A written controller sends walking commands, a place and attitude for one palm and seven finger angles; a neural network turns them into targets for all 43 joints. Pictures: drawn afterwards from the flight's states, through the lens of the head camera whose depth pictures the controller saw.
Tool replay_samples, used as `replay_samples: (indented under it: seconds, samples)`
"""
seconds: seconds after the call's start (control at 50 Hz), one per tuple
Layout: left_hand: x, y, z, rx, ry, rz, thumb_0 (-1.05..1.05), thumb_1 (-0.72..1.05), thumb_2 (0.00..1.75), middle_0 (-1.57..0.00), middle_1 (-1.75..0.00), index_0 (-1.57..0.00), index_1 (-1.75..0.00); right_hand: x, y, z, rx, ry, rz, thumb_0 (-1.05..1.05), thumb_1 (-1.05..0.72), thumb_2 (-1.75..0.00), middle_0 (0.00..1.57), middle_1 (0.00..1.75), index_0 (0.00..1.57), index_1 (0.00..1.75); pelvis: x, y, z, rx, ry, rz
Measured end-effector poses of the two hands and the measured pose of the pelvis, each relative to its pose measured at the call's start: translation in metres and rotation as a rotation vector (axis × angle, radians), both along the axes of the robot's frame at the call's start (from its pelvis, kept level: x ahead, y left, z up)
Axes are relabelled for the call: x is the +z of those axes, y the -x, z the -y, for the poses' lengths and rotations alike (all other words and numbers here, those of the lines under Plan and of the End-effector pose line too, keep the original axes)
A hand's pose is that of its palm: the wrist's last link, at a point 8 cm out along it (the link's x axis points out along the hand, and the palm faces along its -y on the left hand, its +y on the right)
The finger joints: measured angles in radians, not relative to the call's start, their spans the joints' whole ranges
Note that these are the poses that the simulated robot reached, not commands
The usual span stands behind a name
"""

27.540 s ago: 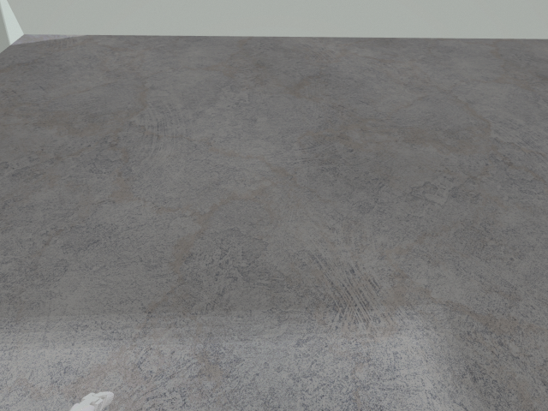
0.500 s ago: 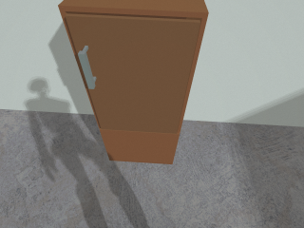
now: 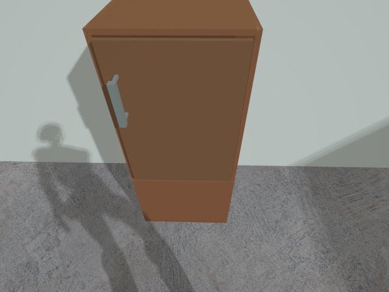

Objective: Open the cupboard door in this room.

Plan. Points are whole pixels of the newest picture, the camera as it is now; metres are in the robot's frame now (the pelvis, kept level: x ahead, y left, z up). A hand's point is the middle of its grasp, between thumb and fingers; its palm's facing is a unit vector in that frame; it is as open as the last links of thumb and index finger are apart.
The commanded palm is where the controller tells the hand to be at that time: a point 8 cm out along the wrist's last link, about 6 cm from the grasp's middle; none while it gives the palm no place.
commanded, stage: shuffle to correct the standing spot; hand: left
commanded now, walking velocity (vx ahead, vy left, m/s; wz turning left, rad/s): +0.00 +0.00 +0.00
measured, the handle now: (119, 101) +0.61 +0.26 +0.08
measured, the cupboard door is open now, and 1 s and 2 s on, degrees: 0 0 0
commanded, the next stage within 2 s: come to a stop and stand still in 0.58 s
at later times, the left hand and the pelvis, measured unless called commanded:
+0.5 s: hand out of the picture -0.02 +0.17 -0.18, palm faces +0.05 -0.99 -0.14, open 7.3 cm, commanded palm none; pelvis +0.01 +0.02 +0.00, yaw +0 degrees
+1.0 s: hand out of the picture +0.06 +0.22 -0.19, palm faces +0.10 -0.98 -0.15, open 7.3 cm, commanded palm none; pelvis +0.05 +0.05 -0.01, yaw +2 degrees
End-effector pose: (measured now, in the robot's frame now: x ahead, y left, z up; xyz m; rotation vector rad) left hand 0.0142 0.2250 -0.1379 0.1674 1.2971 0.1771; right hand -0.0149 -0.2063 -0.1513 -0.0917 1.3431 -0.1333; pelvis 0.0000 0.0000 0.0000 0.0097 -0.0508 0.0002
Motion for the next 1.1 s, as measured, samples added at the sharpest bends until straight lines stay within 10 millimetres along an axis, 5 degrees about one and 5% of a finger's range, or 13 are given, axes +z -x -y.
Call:
replay_samples:
  seconds: [0.42,0.5,0.68,0.76,0.92,0.98,1.1]
  samples:
    - [-0.02,0.057,0.01,0.074,0.087,-0.128,0.0,0.91,0.9,-0.2,-0.3,-0.21,-0.3,0.006,0.04,0.0,-0.001,0.038,-0.125,0.01,-0.91,-0.89,0.19,0.3,0.2,0.29,-0.006,0.002,-0.01,0.003,0.006,-0.014]
    - [-0.015,0.041,0.002,0.038,0.087,-0.136,0.01,0.91,0.9,-0.2,-0.3,-0.2,-0.3,0.01,0.047,-0.013,-0.037,0.034,-0.13,0.0,-0.91,-0.89,0.19,0.3,0.2,0.29,-0.003,-0.006,-0.017,-0.003,0.009,-0.021]
    - [-0.004,-0.04,-0.017,0.006,0.005,0.026,0.03,0.94,0.9,-0.2,-0.3,-0.2,-0.3,-0.001,0.051,-0.033,-0.049,-0.048,-0.216,0.0,-0.91,-0.89,0.2,0.3,0.2,0.3,-0.008,-0.031,-0.013,0.005,-0.007,-0.018]
    - [-0.001,-0.052,-0.019,0.052,-0.005,0.101,0.01,0.93,0.9,-0.19,-0.3,-0.2,-0.3,-0.009,0.023,-0.026,0.0,-0.047,-0.213,0.01,-0.91,-0.89,0.2,0.3,0.2,0.3,-0.01,-0.036,-0.016,0.044,0.011,-0.001]
    - [-0.014,-0.038,-0.03,0.058,0.044,0.006,0.01,0.93,0.9,-0.2,-0.3,-0.2,-0.3,0.01,-0.075,-0.02,0.022,0.048,0.031,0.01,-0.92,-0.89,0.19,0.3,0.2,0.29,-0.005,-0.044,-0.035,0.034,0.006,-0.003]
    - [-0.027,-0.036,-0.042,0.067,0.069,-0.024,0.01,0.93,0.9,-0.2,-0.3,-0.21,-0.3,0.007,-0.093,-0.026,0.036,0.086,0.077,0.01,-0.93,-0.89,0.19,0.3,0.2,0.29,-0.015,-0.048,-0.049,0.038,0.026,-0.006]
    - [-0.02,-0.033,-0.054,0.098,0.062,-0.027,0.01,0.92,0.9,-0.2,-0.3,-0.2,-0.3,0.011,-0.11,-0.04,0.086,0.084,0.054,0.01,-0.94,-0.89,0.19,0.3,0.2,0.29,-0.008,-0.054,-0.058,0.052,0.001,-0.032]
